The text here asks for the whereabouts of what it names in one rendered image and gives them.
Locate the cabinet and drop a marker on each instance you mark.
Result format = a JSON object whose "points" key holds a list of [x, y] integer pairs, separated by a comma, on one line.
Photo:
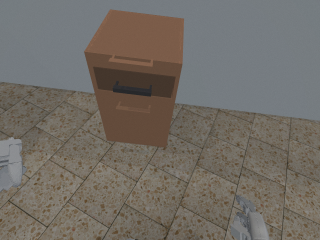
{"points": [[144, 38]]}

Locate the handle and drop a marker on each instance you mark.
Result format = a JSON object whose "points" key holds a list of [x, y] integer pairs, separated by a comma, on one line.
{"points": [[132, 90], [130, 64], [132, 110]]}

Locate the robot right hand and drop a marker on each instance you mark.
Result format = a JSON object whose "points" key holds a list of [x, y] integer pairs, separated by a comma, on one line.
{"points": [[253, 225]]}

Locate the drawer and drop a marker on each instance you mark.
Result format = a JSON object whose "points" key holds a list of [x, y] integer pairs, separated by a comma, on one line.
{"points": [[162, 85]]}

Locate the robot left hand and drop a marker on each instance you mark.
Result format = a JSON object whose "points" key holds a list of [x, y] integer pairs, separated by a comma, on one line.
{"points": [[12, 163]]}

